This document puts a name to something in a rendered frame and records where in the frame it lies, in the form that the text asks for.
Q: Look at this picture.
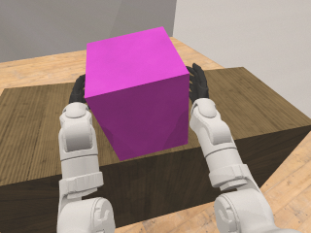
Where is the robot right forearm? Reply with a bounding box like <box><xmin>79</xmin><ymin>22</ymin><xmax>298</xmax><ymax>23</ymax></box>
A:
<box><xmin>190</xmin><ymin>98</ymin><xmax>275</xmax><ymax>222</ymax></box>

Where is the robot right upper arm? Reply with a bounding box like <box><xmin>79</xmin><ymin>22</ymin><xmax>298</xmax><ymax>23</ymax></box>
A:
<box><xmin>214</xmin><ymin>188</ymin><xmax>302</xmax><ymax>233</ymax></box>

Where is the carton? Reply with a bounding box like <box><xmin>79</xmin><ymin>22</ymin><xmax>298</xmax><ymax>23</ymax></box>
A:
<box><xmin>85</xmin><ymin>26</ymin><xmax>190</xmax><ymax>161</ymax></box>

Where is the robot left forearm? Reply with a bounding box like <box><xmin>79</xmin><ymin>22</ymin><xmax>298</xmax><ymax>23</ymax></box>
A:
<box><xmin>56</xmin><ymin>102</ymin><xmax>104</xmax><ymax>233</ymax></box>

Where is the pedestal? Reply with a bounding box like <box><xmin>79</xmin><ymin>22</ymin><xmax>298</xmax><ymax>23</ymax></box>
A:
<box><xmin>0</xmin><ymin>67</ymin><xmax>311</xmax><ymax>233</ymax></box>

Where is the robot left upper arm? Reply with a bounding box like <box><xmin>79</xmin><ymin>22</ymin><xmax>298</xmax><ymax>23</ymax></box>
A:
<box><xmin>57</xmin><ymin>197</ymin><xmax>116</xmax><ymax>233</ymax></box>

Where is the robot left hand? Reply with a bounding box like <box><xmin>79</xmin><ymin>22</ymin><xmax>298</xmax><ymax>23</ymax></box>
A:
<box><xmin>68</xmin><ymin>74</ymin><xmax>90</xmax><ymax>110</ymax></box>

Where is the robot right hand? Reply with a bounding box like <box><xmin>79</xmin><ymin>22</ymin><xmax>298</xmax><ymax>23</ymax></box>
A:
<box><xmin>186</xmin><ymin>63</ymin><xmax>210</xmax><ymax>104</ymax></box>

